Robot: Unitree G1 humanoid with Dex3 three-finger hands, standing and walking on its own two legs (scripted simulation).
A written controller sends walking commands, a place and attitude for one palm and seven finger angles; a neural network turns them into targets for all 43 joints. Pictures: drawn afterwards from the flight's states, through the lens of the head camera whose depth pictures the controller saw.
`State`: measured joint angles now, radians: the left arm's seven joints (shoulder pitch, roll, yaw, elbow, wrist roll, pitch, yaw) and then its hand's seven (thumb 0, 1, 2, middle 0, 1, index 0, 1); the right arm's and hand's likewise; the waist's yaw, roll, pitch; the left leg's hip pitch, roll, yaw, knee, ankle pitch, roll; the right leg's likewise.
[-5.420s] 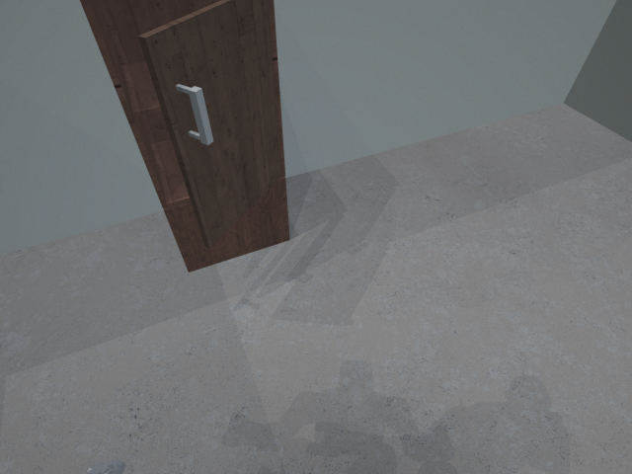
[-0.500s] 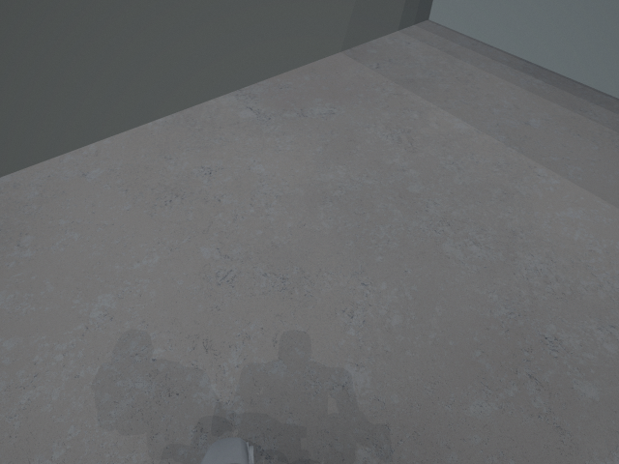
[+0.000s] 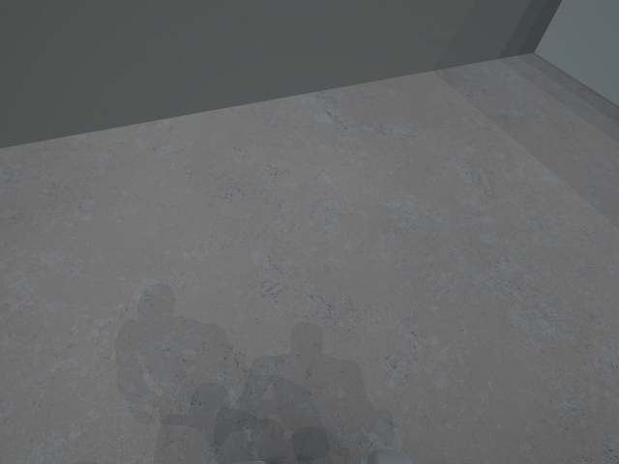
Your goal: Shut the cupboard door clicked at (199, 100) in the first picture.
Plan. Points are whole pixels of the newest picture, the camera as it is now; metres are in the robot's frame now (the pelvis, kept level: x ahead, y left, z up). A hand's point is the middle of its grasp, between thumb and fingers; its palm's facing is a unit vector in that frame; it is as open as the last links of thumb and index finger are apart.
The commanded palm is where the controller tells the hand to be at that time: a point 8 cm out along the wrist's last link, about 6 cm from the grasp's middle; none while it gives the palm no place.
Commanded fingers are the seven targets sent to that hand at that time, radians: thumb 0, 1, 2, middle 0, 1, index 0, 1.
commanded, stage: walk to a spot facing it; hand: left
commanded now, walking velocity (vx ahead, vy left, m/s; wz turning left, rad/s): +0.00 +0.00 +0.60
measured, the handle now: out of the picture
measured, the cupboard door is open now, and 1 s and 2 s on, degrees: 37 37 37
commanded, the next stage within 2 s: none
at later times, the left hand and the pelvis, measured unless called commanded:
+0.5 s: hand out of the picture +0.04 +0.14 -0.14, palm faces +0.31 -0.90 -0.29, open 7.4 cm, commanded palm none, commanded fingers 0.00 0.90 0.90 -0.20 -0.30 -0.20 -0.30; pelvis +0.01 -0.08 +0.01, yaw +19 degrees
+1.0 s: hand out of the picture -0.08 +0.18 -0.16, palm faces +0.63 -0.72 -0.28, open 7.4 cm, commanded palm none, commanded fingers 0.00 0.90 0.90 -0.20 -0.30 -0.20 -0.30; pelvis +0.01 -0.04 +0.00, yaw +38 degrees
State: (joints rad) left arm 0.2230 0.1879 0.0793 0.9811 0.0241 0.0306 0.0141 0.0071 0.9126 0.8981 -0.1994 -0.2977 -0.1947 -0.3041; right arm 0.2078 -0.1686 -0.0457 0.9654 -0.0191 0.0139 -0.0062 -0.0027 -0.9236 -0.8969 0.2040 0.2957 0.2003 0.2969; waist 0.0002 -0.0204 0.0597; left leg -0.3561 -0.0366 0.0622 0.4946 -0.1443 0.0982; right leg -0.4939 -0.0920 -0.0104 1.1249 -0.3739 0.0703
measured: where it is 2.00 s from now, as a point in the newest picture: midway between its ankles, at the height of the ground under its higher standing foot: outside the picture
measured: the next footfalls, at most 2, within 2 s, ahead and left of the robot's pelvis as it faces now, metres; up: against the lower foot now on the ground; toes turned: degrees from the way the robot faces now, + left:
right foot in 0.34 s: +0.06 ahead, -0.18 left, +0.00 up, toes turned +13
left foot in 0.78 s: -0.03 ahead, +0.07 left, +0.00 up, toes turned +37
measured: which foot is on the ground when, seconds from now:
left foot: down 0.00-0.34, up 0.36-0.76, down 0.78-1.00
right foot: up 0.00-0.32, down 0.34-0.78, up 0.80-1.00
